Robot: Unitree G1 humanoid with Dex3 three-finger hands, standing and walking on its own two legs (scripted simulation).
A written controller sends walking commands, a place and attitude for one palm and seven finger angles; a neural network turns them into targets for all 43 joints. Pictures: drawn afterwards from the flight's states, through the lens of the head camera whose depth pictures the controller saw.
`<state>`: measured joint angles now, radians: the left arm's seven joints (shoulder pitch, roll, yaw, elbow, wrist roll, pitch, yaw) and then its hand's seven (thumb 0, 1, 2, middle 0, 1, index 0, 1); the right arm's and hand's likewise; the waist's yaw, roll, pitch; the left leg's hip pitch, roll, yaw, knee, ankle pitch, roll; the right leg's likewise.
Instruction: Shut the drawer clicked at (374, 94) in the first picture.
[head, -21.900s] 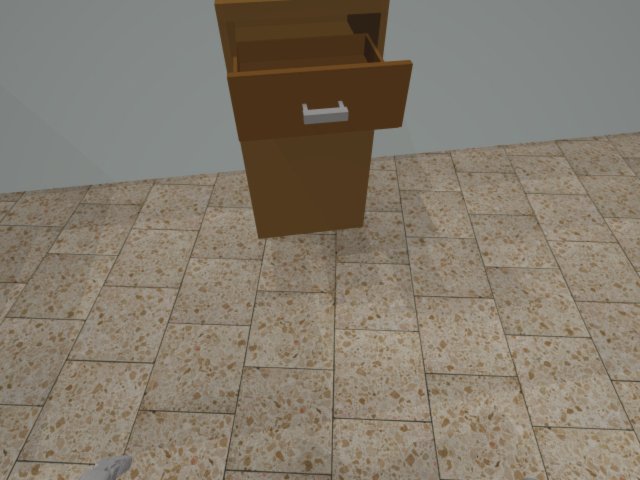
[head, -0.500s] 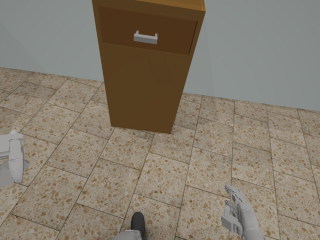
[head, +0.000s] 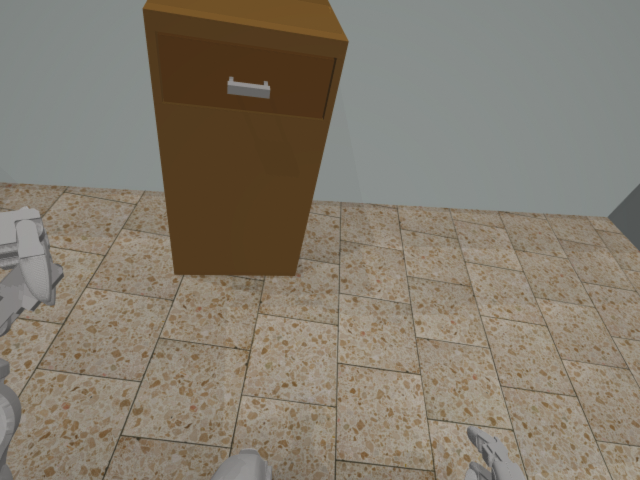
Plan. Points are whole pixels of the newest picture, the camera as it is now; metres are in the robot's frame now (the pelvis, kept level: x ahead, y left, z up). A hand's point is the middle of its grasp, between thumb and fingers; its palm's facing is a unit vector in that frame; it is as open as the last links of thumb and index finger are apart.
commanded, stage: stop stepping back and stand still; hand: left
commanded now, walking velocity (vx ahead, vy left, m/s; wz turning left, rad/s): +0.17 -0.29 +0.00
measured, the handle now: (248, 86) +0.96 +0.16 +0.04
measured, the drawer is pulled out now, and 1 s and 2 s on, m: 0.00 0.00 0.00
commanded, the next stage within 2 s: let the arm hang, fingers relaxed in 0.88 s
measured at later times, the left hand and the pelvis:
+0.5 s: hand out of the picture +0.07 +0.30 +0.22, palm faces +0.27 -0.88 -0.38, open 3.3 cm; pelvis -0.11 +0.08 +0.04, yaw +0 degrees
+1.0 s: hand out of the picture +0.05 +0.29 +0.21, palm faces +0.30 -0.72 -0.62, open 3.2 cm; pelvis -0.14 +0.07 +0.02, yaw +3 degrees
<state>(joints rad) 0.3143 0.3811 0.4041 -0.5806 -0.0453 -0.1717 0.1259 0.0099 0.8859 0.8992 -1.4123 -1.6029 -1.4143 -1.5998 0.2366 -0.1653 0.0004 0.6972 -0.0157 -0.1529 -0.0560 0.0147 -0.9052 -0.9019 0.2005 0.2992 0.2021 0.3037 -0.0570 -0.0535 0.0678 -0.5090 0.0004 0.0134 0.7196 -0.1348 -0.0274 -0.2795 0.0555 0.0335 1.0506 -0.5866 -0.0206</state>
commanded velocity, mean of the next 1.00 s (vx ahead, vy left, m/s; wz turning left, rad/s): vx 0.10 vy -0.09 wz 0.00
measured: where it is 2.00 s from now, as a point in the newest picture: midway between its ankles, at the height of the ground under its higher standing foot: outside the picture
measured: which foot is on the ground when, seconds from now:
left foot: down 0.00-0.06, up 0.08-0.22, down 0.24-0.98, up 1.00-1.00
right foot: up 0.00-0.10, down 0.12-0.24, up 0.26-0.58, down 0.60-0.76, up 0.78-0.94, down 0.96-1.00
